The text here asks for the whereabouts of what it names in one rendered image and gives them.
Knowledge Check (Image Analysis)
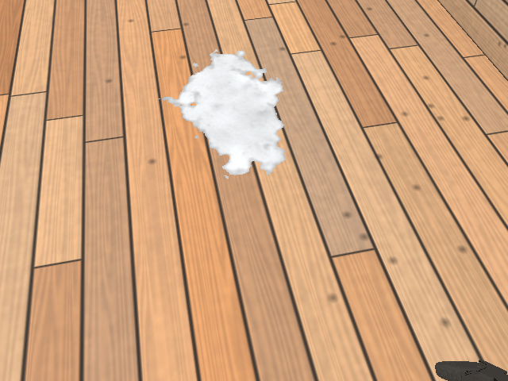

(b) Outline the right robot hand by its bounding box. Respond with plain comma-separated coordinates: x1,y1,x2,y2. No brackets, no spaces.
435,360,508,381

